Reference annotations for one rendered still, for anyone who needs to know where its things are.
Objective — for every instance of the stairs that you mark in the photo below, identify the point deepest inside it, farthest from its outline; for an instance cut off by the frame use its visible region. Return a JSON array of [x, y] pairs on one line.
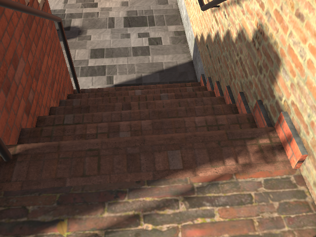
[[127, 111]]

